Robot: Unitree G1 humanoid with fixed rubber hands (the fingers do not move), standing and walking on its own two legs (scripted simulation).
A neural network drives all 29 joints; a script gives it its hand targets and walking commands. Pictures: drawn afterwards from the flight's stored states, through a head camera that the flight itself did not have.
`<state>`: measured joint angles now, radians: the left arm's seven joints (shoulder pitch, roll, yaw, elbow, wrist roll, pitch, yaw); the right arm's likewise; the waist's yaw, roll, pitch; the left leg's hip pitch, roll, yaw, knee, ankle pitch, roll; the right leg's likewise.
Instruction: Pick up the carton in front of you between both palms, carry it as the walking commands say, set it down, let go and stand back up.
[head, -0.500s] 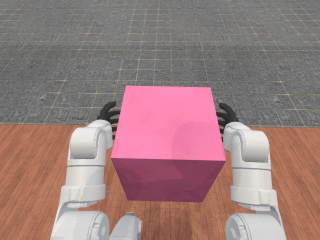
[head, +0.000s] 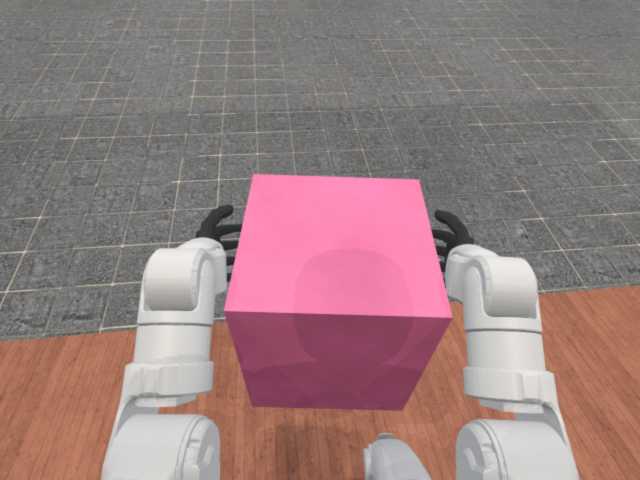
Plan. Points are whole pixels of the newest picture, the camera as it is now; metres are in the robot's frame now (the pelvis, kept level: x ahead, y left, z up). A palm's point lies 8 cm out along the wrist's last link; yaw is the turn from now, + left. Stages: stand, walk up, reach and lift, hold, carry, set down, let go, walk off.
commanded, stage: carry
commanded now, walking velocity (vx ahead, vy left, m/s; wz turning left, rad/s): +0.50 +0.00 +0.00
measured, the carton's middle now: (331, 298) +0.34 -0.02 +0.02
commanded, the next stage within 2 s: none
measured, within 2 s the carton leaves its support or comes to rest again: neither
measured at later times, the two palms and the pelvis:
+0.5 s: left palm (233, 150) +0.64 +0.14 +0.03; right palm (395, 143) +0.67 -0.16 +0.03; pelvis +0.31 -0.04 -0.06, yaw +3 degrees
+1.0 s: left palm (242, 81) +0.97 +0.16 -0.02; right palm (366, 85) +0.96 -0.14 -0.02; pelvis +0.62 +0.02 -0.12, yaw +0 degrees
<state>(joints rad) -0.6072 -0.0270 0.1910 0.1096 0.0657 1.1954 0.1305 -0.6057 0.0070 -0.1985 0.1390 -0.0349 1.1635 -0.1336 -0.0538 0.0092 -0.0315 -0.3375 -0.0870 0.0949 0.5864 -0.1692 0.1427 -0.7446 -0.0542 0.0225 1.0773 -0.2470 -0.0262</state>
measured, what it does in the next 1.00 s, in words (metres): goes down: right foot 0.06 m lower, then left foot 0.06 m lower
